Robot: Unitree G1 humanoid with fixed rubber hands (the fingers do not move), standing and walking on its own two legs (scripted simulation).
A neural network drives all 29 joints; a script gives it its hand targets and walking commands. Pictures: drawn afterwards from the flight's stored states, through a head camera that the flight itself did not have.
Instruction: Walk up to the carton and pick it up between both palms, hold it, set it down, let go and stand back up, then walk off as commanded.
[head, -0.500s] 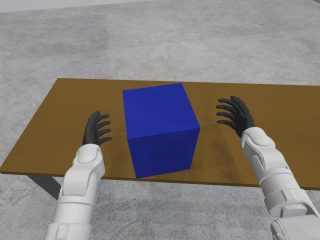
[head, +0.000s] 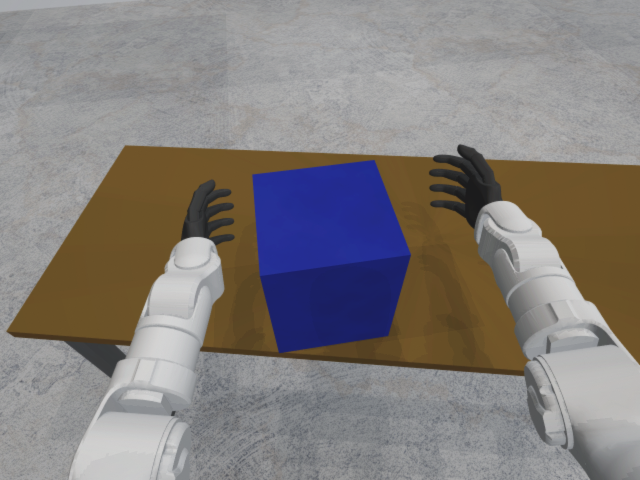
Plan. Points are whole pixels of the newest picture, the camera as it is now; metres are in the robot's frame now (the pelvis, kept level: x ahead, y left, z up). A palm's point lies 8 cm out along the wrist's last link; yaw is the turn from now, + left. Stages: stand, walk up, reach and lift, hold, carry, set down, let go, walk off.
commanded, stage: reach and lift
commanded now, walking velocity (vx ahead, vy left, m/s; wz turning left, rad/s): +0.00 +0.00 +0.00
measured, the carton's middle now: (324, 260) +0.44 +0.03 -0.01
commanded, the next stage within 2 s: none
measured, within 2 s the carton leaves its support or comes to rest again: neither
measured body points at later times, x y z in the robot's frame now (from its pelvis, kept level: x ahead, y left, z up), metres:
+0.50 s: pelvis -0.01 +0.01 -0.01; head +0.10 +0.00 +0.42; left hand +0.39 +0.19 -0.02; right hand +0.46 -0.17 +0.01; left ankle +0.00 +0.16 -0.74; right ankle +0.03 -0.08 -0.74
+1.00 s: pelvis -0.01 +0.01 -0.02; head +0.11 -0.01 +0.42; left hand +0.40 +0.16 -0.02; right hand +0.46 -0.12 +0.00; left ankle +0.00 +0.16 -0.74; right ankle +0.03 -0.08 -0.74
